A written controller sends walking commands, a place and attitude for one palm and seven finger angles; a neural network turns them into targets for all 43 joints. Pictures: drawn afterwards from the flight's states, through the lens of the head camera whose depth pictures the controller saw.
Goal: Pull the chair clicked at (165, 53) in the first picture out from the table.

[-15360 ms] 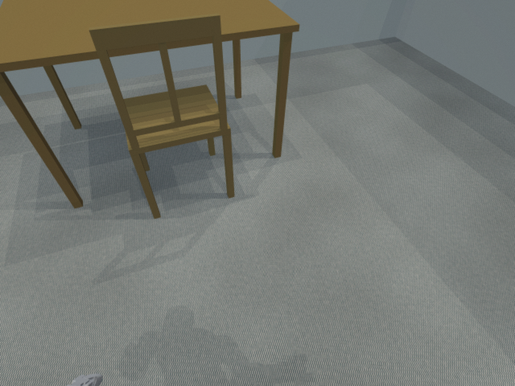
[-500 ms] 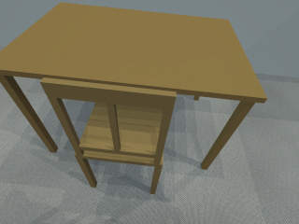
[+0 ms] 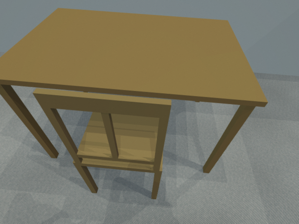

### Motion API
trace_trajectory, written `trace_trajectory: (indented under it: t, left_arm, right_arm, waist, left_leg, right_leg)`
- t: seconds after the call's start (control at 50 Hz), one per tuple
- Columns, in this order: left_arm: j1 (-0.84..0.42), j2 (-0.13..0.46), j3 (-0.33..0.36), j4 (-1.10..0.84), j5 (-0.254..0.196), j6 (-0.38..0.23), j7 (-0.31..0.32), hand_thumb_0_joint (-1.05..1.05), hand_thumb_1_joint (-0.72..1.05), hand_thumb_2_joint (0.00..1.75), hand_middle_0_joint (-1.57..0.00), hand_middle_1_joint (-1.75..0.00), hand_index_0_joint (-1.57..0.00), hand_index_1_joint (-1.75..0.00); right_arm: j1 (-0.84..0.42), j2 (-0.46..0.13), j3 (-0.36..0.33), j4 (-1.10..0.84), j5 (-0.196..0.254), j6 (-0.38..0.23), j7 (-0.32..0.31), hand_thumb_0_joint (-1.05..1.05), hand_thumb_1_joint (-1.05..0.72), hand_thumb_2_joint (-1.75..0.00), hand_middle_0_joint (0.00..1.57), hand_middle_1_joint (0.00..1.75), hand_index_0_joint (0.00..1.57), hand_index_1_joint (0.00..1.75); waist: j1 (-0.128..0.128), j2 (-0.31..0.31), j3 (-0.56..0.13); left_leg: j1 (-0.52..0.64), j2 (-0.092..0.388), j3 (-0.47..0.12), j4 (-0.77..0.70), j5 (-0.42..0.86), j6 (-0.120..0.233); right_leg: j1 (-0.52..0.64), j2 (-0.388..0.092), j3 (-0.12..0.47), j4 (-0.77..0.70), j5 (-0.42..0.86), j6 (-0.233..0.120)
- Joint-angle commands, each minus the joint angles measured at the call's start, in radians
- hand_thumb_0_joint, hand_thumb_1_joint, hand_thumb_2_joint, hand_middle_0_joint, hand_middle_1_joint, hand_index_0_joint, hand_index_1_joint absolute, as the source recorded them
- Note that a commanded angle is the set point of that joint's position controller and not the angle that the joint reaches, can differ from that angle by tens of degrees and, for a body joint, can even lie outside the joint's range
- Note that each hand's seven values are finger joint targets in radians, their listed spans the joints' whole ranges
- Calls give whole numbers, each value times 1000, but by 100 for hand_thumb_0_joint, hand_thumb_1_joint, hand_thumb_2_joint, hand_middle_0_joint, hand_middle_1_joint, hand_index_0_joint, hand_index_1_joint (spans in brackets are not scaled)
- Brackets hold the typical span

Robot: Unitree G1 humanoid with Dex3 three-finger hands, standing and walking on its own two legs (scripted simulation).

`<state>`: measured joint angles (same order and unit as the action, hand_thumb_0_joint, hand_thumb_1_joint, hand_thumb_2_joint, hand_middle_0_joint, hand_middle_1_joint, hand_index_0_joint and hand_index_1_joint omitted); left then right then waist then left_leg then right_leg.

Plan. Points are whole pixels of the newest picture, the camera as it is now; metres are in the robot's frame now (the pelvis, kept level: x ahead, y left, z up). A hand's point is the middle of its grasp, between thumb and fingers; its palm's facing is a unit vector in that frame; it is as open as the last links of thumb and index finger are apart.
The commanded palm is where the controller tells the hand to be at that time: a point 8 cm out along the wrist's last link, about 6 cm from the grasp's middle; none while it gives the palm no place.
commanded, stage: come to a stop and stand still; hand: left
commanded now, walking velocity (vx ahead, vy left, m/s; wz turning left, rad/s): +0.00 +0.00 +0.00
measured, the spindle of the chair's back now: (111, 137) +0.42 +0.17 -0.10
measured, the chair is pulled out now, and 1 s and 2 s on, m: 0.00 0.00 0.00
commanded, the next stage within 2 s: look again from close up in 0.10 s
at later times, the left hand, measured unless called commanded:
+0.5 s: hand out of the picture +0.02 +0.18 -0.18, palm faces +0.01 -0.97 -0.23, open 7.4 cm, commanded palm none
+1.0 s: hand out of the picture -0.01 +0.17 -0.18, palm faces +0.01 -0.98 -0.21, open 7.3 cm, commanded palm +0.08 +0.22 -0.08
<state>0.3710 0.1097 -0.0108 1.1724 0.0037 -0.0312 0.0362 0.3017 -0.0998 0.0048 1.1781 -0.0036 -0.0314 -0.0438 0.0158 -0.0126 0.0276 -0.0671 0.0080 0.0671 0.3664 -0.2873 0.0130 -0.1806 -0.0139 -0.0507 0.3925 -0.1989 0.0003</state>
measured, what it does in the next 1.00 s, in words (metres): stands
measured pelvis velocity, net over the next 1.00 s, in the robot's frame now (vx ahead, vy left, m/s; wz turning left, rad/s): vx -0.01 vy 0.00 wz -0.02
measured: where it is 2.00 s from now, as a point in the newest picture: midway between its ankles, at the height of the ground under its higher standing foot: outside the picture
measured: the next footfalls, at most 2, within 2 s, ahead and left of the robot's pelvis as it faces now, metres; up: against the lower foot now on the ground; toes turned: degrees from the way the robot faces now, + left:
none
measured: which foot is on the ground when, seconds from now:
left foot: down 0.00-1.00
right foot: down 0.00-1.00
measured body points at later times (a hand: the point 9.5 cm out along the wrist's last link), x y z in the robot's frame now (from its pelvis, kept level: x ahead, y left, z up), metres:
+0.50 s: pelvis -0.01 +0.01 -0.01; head -0.01 -0.01 +0.44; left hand +0.02 +0.24 -0.16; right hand +0.00 -0.22 -0.17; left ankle -0.06 +0.10 -0.74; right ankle +0.01 -0.12 -0.74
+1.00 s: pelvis -0.01 +0.00 -0.01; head +0.00 -0.01 +0.44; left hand -0.01 +0.22 -0.16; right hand -0.02 -0.22 -0.17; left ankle -0.06 +0.10 -0.74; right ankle +0.01 -0.12 -0.74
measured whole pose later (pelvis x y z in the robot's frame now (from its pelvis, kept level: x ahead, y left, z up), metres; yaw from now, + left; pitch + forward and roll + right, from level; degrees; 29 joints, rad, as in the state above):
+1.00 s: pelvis -0.01 +0.00 -0.01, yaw -1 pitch -1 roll +1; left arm 0.28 0.15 -0.01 1.09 0.01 -0.01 0.04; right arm 0.28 -0.15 0.01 1.13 -0.01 -0.03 -0.03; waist 0.00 0.01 0.05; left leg -0.10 0.00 0.09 0.44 -0.31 0.02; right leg -0.23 -0.03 -0.03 0.49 -0.23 0.00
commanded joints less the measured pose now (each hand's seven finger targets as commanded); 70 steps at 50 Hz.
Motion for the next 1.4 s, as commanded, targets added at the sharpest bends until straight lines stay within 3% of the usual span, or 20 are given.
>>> trace_trajectory:
  t: [0.0, 0.16, 0.18, 0.2, 0.24, 0.26, 0.34, 0.96, 0.98, 1.0, 1.02, 1.04, 1.06, 1.08, 1.1, 1.16, 1.18, 1.24, 1.32, 1.38]
  left_arm:
    - [73, 98, 17, -23, 4, -10, 6, 0, 90, 90, -20, -30, -20, -30]
    - [36, 114, 23, -39, 4, -7, 5, 0, 90, 90, -20, -30, -20, -30]
    - [75, 141, 20, -15, 19, -20, 45, 0, 90, 90, -20, -30, -20, -30]
    - [40, 171, 26, -59, 11, -23, 37, 0, 90, 90, -20, -30, -20, -30]
    - [-30, 165, 23, -104, 7, -20, 16, 0, 90, 90, -20, -30, -20, -30]
    - [-48, 150, 18, -112, 8, -17, 12, 0, 90, 90, -20, -30, -20, -30]
    - [-64, 137, 9, -124, 7, -5, 5, 0, 90, 90, -20, -30, -20, -30]
    - [-37, 145, 15, -109, 9, 5, 7, 0, 90, 90, -20, -30, -20, -30]
    - [40, 169, 22, -60, 15, -7, 43, 0, 90, 90, -20, -30, -20, -30]
    - [-723, 387, 148, -1592, -191, -227, 27, 0, 88, 89, -20, -30, -20, -30]
    - [-517, 469, 232, -1516, -145, -212, 86, 0, 85, 88, -20, -29, -20, -29]
    - [-63, 106, 15, -1235, -136, -73, 81, 0, 83, 87, -19, -29, -19, -29]
    - [-24, 27, 4, -1115, -185, -31, 76, 0, 81, 86, -19, -29, -19, -29]
    - [-141, 47, 3, -1187, -194, -83, 54, 0, 78, 85, -19, -28, -19, -28]
    - [-138, 77, 41, -1147, -184, -144, 28, 0, 76, 84, -19, -28, -19, -28]
    - [188, -17, 60, -935, -219, -351, -114, 0, 69, 81, -18, -27, -18, -27]
    - [231, 4, 93, -935, -236, -436, -176, 0, 67, 80, -18, -26, -18, -26]
    - [252, 133, 199, -906, -228, -651, -352, 0, 60, 77, -17, -25, -17, -25]
    - [120, 211, 283, -1079, -284, -610, -378, 0, 50, 73, -16, -24, -16, -24]
    - [3, 226, 275, -1358, -289, -625, -321, 0, 43, 70, -15, -23, -15, -23]
  right_arm:
    - [87, -97, -15, -15, -5, -10, -7, 0, -90, -90, 20, 30, 20, 30]
    - [87, -99, -15, -17, -9, -7, -4, 0, -90, -90, 20, 30, 20, 30]
    - [-28, -134, -15, -98, 1, -14, 11, 0, -90, -90, 20, 30, 20, 30]
    - [62, -82, -15, -122, -3, 2, 11, 0, -90, -90, 20, 30, 20, 30]
    - [79, -101, -19, -130, -14, 5, 20, 0, -90, -90, 20, 30, 20, 30]
    - [80, -111, -19, -135, -14, 2, 20, 0, -90, -90, 20, 30, 20, 30]
    - [65, -129, -11, -150, -13, -3, 19, 0, -90, -90, 20, 30, 20, 30]
    - [55, -134, -6, -69, -4, -8, 16, 0, -90, -90, 20, 30, 20, 30]
    - [-33, -175, -17, -135, 3, -9, 17, 0, -90, -90, 20, 30, 20, 30]
    - [-35, -341, -36, -493, 54, -168, -26, 0, -90, -90, 20, 30, 20, 30]
    - [-121, -243, -5, -432, 48, -244, -66, 0, -90, -90, 20, 30, 20, 30]
    - [-121, -213, -16, -467, 39, -294, -55, 0, -90, -90, 20, 30, 20, 30]
    - [-106, -233, -19, -422, 57, -308, -53, 0, -90, -90, 20, 30, 20, 30]
    - [-108, -273, -36, -476, 48, -324, -46, 0, -90, -90, 20, 30, 20, 30]
    - [-92, -286, -50, -491, 31, -336, -37, 0, -90, -90, 20, 30, 20, 30]
    - [-132, -266, -74, -599, 7, -354, 9, 0, -90, -90, 20, 30, 20, 30]
    - [-141, -267, -84, -628, 7, -352, 25, 0, -90, -90, 20, 30, 20, 30]
    - [-184, -281, -104, -712, 14, -324, 77, 0, -90, -90, 20, 30, 20, 30]
    - [-207, -273, -106, -816, 35, -269, 61, 0, -90, -90, 20, 30, 20, 30]
    - [-171, -255, -99, -841, 30, -264, 43, 0, -90, -90, 20, 30, 20, 30]
  waist:
    - [-11, 14, 35]
    - [-7, 24, 75]
    - [26, 31, 114]
    - [-38, 51, 11]
    - [-36, 34, -66]
    - [-37, 17, -30]
    - [-27, 22, 57]
    - [-19, -2, 39]
    - [15, -66, 21]
    - [-86, 124, -471]
    - [-40, 228, -399]
    - [-38, 212, -265]
    - [-53, 69, -100]
    - [-82, 37, -4]
    - [-95, -19, -1]
    - [-1, -243, -55]
    - [17, -250, -99]
    - [30, -105, -174]
    - [49, -38, -269]
    - [15, 110, -365]
  left_leg:
    - [-69, 98, -86, -67, 231, 6]
    - [-104, 95, -85, -76, 191, 2]
    - [-204, 105, -16, 157, 259, -23]
    - [-185, 59, -61, 101, 0, -15]
    - [-144, 61, -69, 77, 10, -2]
    - [-154, 72, -86, 68, 45, 8]
    - [-195, 90, -110, 26, 86, 20]
    - [-100, 90, -79, -25, 153, 15]
    - [-168, 123, -48, 165, 304, -6]
    - [21, 0, -81, 44, 370, 2]
    - [44, 23, -22, 59, 313, -3]
    - [-68, 26, -59, 33, 317, -18]
    - [-156, 24, -83, 59, 232, -21]
    - [-236, 10, -105, 111, 136, -13]
    - [-296, -3, -101, 163, 57, -11]
    - [-523, -22, -73, 318, -60, -24]
    - [-586, -27, -59, 368, -67, -31]
    - [-715, -47, -34, 513, -52, -37]
    - [-828, -57, -20, 595, -131, -9]
    - [-766, -31, -49, 630, -82, 2]
  right_leg:
    - [31, -93, 84, -35, 232, -26]
    - [21, -90, 91, -42, 197, -29]
    - [-7, -156, 127, 29, 623, -14]
    - [36, -180, 168, 36, 463, -56]
    - [-11, -133, 150, 36, 76, -72]
    - [-47, -114, 137, 35, 19, -63]
    - [-62, -89, 115, 43, 20, -53]
    - [-25, -97, 112, 22, 126, -40]
    - [15, -145, 125, 72, 547, -23]
    - [119, -46, 76, 118, 367, -32]
    - [60, -9, 73, 143, 141, -37]
    - [-39, 3, -8, 148, 17, -36]
    - [-121, -8, -38, 143, -7, -18]
    - [-190, -11, -46, 133, -22, -9]
    - [-261, -10, -52, 150, -78, -8]
    - [-379, -11, -48, 277, -246, -18]
    - [-380, -11, -32, 325, -248, -22]
    - [-380, -32, 45, 438, -173, -44]
    - [-430, -36, 111, 483, -294, -32]
    - [-476, -17, 99, 541, -237, -36]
